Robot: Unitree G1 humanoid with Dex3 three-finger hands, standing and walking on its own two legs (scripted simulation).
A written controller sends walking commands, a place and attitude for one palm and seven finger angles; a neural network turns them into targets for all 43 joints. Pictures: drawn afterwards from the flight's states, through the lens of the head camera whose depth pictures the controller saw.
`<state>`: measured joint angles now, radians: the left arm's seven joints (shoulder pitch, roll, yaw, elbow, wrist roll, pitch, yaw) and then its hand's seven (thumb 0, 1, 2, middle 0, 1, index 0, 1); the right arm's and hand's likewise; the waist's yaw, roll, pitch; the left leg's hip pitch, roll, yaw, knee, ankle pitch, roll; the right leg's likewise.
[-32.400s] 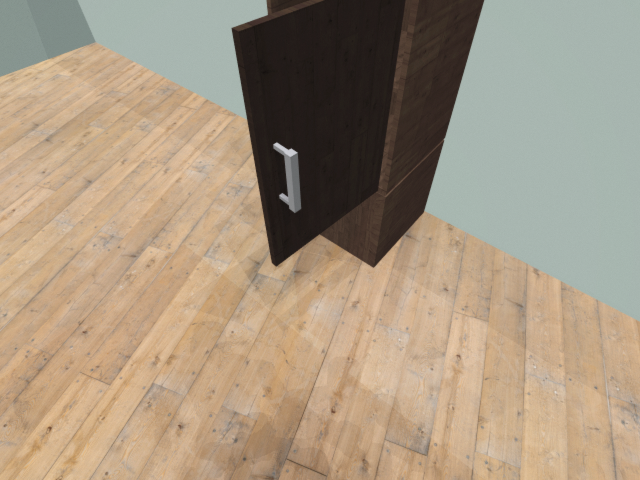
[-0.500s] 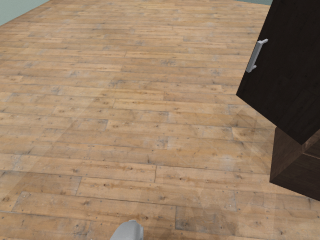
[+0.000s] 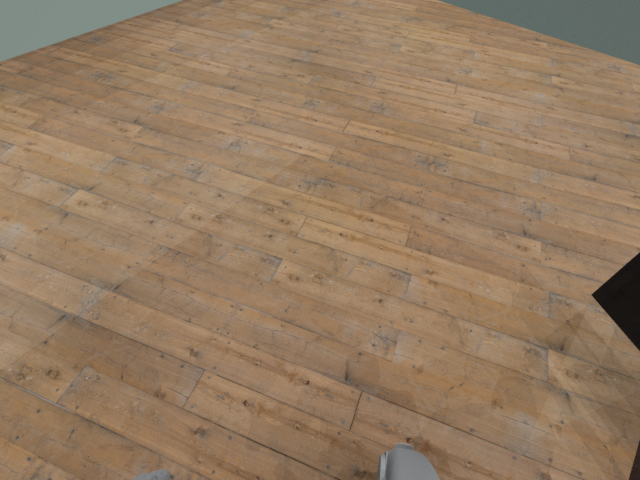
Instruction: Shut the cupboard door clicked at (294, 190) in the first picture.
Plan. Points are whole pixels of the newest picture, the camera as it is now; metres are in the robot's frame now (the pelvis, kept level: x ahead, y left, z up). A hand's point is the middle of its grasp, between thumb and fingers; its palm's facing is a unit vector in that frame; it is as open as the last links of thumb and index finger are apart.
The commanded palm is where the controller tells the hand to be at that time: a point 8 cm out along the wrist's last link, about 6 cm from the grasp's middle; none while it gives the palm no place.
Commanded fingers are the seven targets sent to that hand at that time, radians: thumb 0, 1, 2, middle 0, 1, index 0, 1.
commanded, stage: turn to face it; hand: left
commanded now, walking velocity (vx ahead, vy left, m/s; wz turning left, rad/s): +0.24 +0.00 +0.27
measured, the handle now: out of the picture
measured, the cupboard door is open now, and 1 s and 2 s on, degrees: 58 58 58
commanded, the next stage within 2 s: none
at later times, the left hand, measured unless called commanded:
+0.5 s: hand (232, 429) +0.21 +0.15 -0.17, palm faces -0.05 -0.97 -0.22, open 7.2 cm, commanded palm none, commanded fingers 0.00 0.90 0.90 -0.20 -0.30 -0.20 -0.30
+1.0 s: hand (259, 324) +0.38 +0.13 -0.16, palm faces -0.41 -0.87 -0.27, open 7.4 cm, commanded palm none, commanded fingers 0.00 0.90 0.90 -0.20 -0.30 -0.20 -0.30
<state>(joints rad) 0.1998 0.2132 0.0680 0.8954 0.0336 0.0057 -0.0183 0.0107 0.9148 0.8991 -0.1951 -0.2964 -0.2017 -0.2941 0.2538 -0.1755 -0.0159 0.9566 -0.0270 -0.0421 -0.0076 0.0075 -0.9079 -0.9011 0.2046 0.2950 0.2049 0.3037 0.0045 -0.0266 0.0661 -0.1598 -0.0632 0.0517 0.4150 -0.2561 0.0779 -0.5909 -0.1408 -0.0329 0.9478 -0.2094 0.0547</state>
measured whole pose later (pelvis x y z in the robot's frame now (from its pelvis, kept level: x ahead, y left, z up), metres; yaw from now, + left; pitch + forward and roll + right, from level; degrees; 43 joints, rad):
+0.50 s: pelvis +0.15 -0.04 +0.00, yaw -7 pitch +2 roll +0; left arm 0.25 0.18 0.07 0.96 0.03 0.02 0.02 0.00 0.94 0.90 -0.20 -0.30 -0.21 -0.30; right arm 0.18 -0.17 -0.04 0.97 -0.02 0.02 -0.03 0.01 -0.91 -0.90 0.20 0.29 0.20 0.30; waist 0.02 -0.01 0.08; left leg -0.45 0.04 0.01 0.86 -0.39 -0.04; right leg -0.31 0.05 0.01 0.44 -0.15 -0.05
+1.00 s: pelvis +0.19 -0.03 -0.01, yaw -27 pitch +0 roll -1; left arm 0.16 0.26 0.09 0.87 0.03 0.07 -0.03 0.01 0.91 0.90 -0.19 -0.30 -0.20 -0.29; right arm 0.22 -0.22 -0.04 0.91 -0.03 0.01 -0.03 0.01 -0.90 -0.90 0.21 0.30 0.21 0.30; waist -0.01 0.03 0.08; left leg -0.20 0.16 0.26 0.60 -0.37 -0.02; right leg -0.32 -0.03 -0.08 0.66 -0.31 0.02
